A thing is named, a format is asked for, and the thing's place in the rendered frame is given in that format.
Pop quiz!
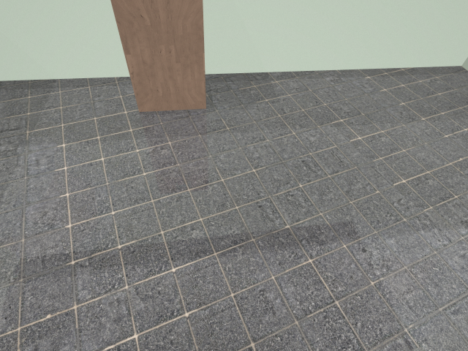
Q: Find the cabinet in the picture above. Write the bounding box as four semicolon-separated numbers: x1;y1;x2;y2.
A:
111;0;206;112

